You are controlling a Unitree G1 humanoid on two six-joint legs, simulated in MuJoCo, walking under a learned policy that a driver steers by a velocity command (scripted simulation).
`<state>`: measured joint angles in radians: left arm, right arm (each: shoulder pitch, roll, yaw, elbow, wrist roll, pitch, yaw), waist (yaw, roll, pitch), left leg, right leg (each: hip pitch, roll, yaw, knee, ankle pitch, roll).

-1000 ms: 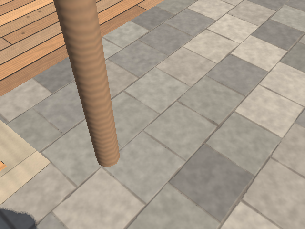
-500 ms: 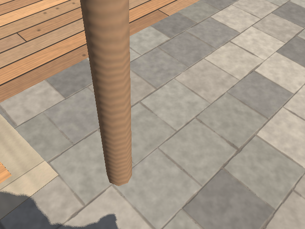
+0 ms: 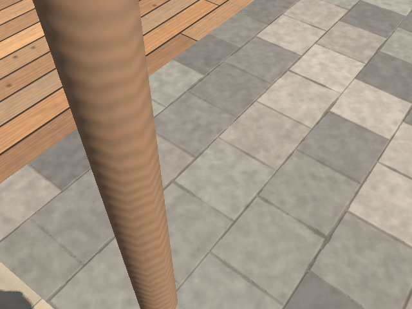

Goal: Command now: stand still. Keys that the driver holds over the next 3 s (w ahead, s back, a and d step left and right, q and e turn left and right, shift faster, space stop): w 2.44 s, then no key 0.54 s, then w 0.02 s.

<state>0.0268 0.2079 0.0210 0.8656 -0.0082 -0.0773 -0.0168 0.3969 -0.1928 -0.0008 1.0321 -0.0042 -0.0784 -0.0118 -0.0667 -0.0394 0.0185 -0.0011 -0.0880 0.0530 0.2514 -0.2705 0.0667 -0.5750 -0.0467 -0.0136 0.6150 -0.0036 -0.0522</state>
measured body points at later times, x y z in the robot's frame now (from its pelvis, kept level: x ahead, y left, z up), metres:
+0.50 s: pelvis +0.06 +0.00 -0.01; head +0.06 +0.02 +0.44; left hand +0.16 +0.25 -0.15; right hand +0.07 -0.25 -0.15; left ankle +0.05 +0.13 -0.74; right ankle +0.16 -0.10 -0.74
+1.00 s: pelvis +0.11 +0.01 +0.00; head +0.12 +0.01 +0.45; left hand +0.15 +0.25 -0.16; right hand +0.10 -0.23 -0.16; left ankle +0.05 +0.13 -0.74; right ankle +0.16 -0.10 -0.74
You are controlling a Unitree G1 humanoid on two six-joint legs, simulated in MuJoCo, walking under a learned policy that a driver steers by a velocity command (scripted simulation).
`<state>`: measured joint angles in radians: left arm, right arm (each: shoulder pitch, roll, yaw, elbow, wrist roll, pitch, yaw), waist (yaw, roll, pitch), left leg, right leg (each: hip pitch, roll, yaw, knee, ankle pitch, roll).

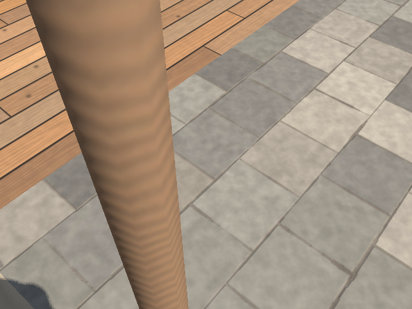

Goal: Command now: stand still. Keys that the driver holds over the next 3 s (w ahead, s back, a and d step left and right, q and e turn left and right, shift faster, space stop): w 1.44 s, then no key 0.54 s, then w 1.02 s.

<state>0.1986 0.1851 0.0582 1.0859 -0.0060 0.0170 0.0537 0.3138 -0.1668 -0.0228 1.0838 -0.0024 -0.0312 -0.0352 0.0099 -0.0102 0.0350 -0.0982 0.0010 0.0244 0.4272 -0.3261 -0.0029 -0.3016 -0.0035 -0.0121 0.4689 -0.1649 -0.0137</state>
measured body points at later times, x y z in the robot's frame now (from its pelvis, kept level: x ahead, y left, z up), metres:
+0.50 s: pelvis +0.01 -0.01 +0.00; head +0.03 -0.01 +0.45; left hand +0.02 +0.23 -0.16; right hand -0.05 -0.23 -0.15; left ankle -0.06 +0.12 -0.74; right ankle +0.05 -0.11 -0.74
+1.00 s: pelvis +0.02 -0.02 +0.00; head +0.04 -0.02 +0.45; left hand +0.02 +0.22 -0.16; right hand -0.06 -0.23 -0.15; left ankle -0.06 +0.12 -0.74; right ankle +0.05 -0.11 -0.74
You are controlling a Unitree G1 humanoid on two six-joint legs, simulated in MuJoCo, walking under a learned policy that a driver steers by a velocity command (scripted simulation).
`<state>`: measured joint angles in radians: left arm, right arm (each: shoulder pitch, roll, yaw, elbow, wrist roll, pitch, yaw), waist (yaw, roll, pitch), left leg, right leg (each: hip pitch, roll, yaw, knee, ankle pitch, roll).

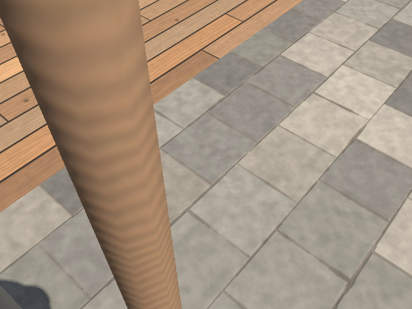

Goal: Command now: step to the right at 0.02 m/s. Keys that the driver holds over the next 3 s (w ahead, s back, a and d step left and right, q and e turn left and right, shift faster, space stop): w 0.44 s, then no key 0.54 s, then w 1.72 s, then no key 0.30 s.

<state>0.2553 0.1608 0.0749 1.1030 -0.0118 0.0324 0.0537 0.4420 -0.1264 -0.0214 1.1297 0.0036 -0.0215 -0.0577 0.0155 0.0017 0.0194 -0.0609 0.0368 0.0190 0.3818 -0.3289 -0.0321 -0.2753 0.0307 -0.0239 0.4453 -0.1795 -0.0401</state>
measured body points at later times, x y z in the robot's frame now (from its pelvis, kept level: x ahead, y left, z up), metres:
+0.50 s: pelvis +0.00 +0.00 +0.00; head +0.02 +0.00 +0.45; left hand +0.01 +0.24 -0.16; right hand -0.08 -0.22 -0.15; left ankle -0.08 +0.14 -0.74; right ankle +0.03 -0.09 -0.74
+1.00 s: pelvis +0.00 +0.00 +0.00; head +0.01 +0.00 +0.45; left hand +0.03 +0.23 -0.16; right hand -0.08 -0.22 -0.16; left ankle -0.08 +0.14 -0.74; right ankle +0.03 -0.09 -0.74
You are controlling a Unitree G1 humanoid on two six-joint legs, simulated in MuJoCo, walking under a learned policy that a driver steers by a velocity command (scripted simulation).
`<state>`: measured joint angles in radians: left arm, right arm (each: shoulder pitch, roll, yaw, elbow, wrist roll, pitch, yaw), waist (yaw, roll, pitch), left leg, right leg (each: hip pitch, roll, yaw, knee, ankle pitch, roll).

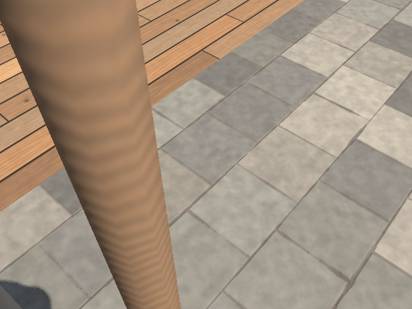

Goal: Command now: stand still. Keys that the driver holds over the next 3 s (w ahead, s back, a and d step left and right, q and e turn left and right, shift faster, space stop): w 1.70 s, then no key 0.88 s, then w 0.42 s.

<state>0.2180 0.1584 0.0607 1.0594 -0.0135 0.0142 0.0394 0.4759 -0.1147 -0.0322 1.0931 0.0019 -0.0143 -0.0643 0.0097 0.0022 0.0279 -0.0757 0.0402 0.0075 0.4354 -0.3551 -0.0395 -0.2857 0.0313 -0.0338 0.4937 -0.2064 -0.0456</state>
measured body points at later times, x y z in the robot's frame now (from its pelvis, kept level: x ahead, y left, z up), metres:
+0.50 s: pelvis +0.00 -0.01 +0.00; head +0.01 -0.01 +0.45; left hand +0.03 +0.25 -0.15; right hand -0.05 -0.23 -0.15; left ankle -0.08 +0.14 -0.74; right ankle +0.04 -0.09 -0.74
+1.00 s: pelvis +0.00 -0.02 -0.01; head +0.02 -0.02 +0.44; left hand +0.05 +0.23 -0.16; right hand -0.05 -0.25 -0.16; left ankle -0.08 +0.14 -0.74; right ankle +0.04 -0.09 -0.74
